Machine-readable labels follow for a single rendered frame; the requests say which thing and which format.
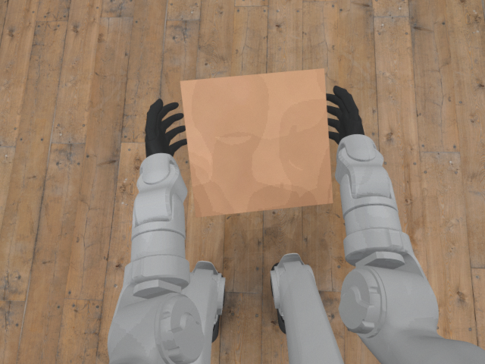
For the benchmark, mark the robot left foot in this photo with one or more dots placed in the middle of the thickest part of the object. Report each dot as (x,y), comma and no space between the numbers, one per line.
(216,326)

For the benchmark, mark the left robot upper arm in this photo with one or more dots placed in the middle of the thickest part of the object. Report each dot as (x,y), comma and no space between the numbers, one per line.
(162,330)

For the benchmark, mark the carton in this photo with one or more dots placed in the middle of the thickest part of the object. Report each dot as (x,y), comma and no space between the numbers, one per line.
(258,142)

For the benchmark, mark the robot left hand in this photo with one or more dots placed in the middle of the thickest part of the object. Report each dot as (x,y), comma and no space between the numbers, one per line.
(156,140)

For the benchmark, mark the robot right hand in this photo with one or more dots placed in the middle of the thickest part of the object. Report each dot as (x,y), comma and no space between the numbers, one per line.
(349,122)

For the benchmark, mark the left robot forearm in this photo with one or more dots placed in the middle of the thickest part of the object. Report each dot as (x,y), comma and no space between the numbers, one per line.
(158,263)

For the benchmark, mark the left robot shin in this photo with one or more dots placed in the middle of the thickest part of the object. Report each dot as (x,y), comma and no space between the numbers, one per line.
(205,265)

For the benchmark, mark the right robot upper arm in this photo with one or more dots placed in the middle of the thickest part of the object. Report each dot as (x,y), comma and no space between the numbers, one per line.
(395,314)

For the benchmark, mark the right robot forearm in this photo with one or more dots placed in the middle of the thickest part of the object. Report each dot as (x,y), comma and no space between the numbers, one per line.
(374,235)

